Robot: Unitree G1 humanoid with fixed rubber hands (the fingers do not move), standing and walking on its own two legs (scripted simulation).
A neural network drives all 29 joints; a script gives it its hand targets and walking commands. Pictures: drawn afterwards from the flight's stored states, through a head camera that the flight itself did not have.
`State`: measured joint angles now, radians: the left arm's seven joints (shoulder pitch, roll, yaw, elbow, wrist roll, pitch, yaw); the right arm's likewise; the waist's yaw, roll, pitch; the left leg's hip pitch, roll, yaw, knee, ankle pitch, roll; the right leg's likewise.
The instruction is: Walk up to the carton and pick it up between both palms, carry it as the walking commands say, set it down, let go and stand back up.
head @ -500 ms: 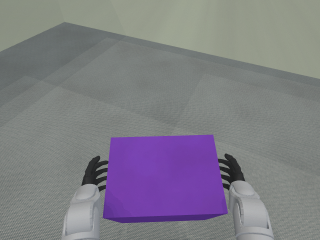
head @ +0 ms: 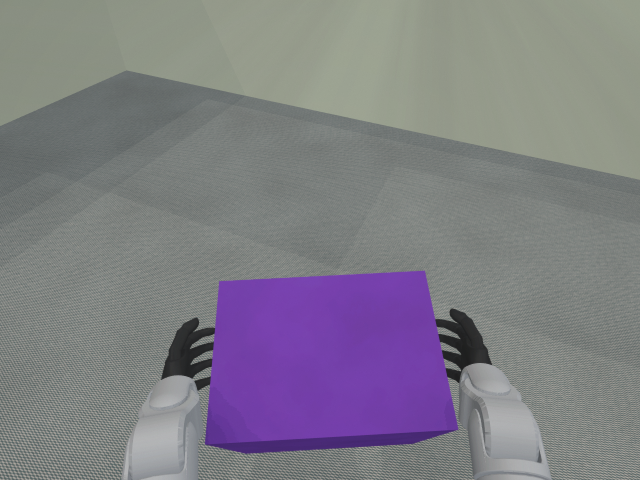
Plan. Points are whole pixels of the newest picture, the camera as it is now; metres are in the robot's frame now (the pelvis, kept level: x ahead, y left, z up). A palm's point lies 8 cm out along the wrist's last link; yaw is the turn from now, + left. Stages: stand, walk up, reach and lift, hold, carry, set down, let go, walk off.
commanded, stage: carry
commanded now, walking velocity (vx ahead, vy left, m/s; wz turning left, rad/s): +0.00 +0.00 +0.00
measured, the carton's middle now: (326, 371) +0.32 +0.00 -0.07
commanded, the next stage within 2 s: none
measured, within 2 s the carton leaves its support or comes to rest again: neither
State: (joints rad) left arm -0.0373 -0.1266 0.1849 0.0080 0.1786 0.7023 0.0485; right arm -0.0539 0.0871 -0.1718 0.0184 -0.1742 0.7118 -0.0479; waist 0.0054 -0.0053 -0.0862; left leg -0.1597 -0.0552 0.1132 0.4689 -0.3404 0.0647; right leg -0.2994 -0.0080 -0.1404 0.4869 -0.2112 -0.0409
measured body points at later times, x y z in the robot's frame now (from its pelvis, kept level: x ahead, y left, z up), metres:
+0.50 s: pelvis -0.03 -0.01 +0.00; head -0.03 -0.02 +0.45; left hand +0.25 +0.16 +0.02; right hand +0.25 -0.20 +0.02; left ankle -0.05 +0.05 -0.74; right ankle +0.03 -0.09 -0.74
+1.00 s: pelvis -0.03 -0.03 +0.00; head -0.05 -0.03 +0.45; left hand +0.24 +0.14 +0.02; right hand +0.24 -0.22 +0.02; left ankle -0.05 +0.05 -0.74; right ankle +0.03 -0.09 -0.74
